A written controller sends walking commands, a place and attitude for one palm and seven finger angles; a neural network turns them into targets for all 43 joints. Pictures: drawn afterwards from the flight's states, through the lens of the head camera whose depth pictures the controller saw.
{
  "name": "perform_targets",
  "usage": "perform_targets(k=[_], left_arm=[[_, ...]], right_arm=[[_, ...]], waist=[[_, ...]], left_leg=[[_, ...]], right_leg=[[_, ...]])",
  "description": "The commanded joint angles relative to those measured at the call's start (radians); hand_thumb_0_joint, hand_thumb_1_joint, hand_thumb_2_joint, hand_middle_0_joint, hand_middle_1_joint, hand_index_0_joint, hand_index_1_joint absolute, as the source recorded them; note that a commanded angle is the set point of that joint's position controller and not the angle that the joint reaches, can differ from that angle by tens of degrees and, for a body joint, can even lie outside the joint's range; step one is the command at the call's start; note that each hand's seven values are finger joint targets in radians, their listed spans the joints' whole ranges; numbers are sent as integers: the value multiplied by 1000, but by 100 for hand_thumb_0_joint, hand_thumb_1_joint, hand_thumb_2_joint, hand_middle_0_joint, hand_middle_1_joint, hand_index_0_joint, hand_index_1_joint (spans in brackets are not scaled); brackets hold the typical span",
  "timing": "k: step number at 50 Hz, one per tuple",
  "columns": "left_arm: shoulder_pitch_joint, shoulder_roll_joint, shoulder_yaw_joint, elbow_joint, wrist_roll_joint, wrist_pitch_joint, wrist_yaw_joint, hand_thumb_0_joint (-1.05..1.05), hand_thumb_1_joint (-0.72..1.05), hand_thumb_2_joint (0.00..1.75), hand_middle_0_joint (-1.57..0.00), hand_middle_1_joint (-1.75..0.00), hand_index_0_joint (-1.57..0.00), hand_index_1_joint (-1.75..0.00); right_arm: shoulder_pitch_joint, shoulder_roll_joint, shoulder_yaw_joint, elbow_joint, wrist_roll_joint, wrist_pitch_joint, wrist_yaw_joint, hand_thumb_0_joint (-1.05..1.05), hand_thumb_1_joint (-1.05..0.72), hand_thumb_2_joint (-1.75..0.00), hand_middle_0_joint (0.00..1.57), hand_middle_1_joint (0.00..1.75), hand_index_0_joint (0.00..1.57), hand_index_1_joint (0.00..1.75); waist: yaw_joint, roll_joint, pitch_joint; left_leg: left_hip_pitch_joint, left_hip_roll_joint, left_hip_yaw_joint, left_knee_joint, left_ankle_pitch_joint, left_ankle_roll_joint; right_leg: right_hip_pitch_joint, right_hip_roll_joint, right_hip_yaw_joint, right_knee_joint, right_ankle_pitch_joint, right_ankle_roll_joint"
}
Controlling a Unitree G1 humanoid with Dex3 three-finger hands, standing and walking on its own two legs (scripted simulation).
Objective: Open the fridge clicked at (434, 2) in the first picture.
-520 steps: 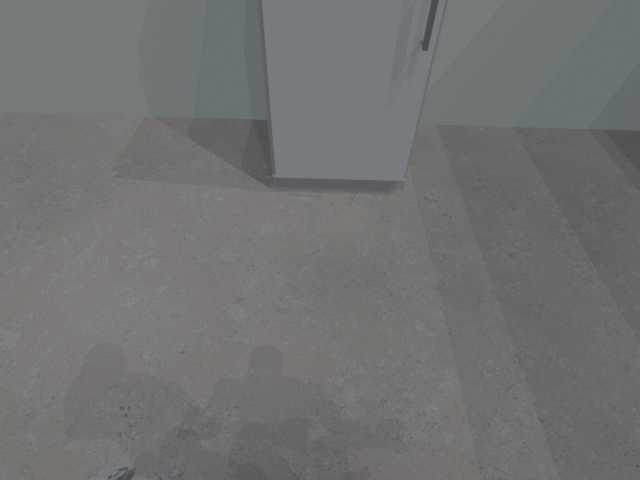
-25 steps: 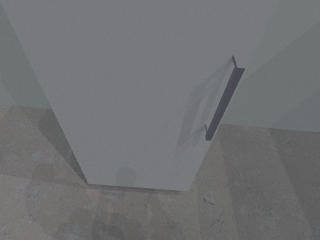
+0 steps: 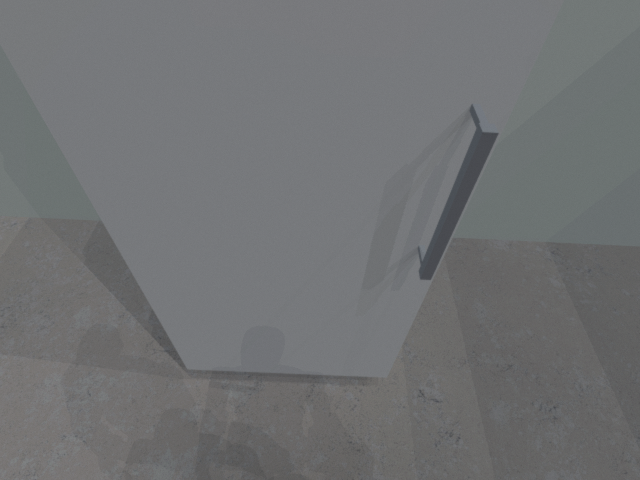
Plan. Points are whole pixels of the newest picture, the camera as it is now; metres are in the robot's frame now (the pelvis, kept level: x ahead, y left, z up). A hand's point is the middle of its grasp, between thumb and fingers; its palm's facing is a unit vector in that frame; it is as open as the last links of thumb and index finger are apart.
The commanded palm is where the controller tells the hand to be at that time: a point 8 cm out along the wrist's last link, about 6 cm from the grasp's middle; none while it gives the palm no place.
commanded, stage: come to a stop and stand still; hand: right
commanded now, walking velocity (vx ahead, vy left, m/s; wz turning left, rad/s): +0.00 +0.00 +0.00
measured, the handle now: (447, 205) +0.47 -0.15 +0.08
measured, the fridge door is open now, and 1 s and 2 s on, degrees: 0 0 0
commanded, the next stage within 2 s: look again from close up in 0.02 s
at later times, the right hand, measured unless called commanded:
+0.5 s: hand out of the picture +0.03 -0.18 -0.17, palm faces +0.01 +0.98 -0.22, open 7.4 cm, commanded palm none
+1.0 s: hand out of the picture +0.04 -0.18 -0.17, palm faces +0.09 +0.97 -0.22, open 7.4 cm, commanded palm +0.10 -0.24 -0.07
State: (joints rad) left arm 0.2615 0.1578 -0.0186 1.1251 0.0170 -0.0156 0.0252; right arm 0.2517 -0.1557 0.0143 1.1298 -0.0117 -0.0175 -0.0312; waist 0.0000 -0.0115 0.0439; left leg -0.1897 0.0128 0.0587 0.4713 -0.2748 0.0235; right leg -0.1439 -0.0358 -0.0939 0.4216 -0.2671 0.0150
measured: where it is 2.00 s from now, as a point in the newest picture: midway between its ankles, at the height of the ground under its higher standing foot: outside the picture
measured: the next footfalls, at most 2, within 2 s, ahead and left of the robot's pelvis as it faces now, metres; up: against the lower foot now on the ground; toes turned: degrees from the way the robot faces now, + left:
none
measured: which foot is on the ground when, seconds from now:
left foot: down 0.00-1.00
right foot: down 0.00-1.00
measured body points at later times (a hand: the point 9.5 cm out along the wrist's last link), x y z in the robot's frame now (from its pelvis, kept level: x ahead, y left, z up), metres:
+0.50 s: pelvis +0.01 +0.00 +0.00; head +0.03 +0.01 +0.45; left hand +0.02 +0.23 -0.16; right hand +0.03 -0.23 -0.15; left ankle -0.01 +0.10 -0.74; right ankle -0.03 -0.13 -0.74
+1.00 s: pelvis +0.00 +0.00 +0.00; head +0.03 +0.01 +0.45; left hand +0.03 +0.23 -0.16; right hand +0.03 -0.24 -0.15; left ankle -0.01 +0.10 -0.74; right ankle -0.03 -0.13 -0.74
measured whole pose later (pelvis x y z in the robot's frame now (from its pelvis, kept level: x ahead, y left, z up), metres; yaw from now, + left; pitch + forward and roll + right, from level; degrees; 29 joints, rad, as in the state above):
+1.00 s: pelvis +0.00 +0.00 +0.00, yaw -1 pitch +0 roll +0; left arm 0.24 0.19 -0.01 1.09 0.00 -0.02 0.03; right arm 0.27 -0.17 -0.01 0.97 0.03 0.03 -0.03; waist 0.00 -0.01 0.05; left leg -0.18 0.00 0.07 0.44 -0.26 0.02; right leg -0.15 -0.05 -0.08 0.43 -0.27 0.02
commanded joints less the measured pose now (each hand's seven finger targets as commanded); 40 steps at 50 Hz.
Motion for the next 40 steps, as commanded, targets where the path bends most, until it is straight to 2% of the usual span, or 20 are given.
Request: perform_targets(k=[1,10,19,25,40], left_arm=[[61,93,22,-22,-3,-17,8,0,90,90,-20,-30,-20,-30],[46,98,25,-22,-2,-19,9,0,90,90,-20,-30,-20,-30],[30,114,26,-22,-1,-18,10,0,90,90,-20,-30,-20,-30],[28,114,26,-22,-1,-20,10,0,90,90,-20,-30,-20,-30],[16,121,27,-18,-2,-19,11,0,90,90,-20,-30,-20,-30]], right_arm=[[53,-123,-23,-36,0,-15,-3,0,-90,-90,20,30,20,30],[44,-135,-30,-44,-1,-17,-3,0,-90,-90,20,30,20,30],[21,-146,-33,-47,1,-15,0,0,-90,-90,20,30,20,30],[20,-150,-36,-50,-2,-16,0,0,-90,-90,20,30,20,30],[15,-156,-38,-50,-2,-17,1,0,-90,-90,20,30,20,30]], waist=[[-2,20,2],[-6,28,-17],[-6,9,-9],[-7,30,-12],[-7,27,-16]], left_leg=[[3,105,-106,-80,254,23],[28,109,-100,-78,306,24],[22,109,-99,-86,270,24],[32,108,-96,-87,293,23],[37,110,-97,-95,288,23]], right_leg=[[-15,-83,69,-60,171,-33],[-1,-86,70,-58,208,-33],[-6,-90,74,-71,193,-30],[1,-91,76,-71,214,-32],[4,-92,79,-75,209,-31]])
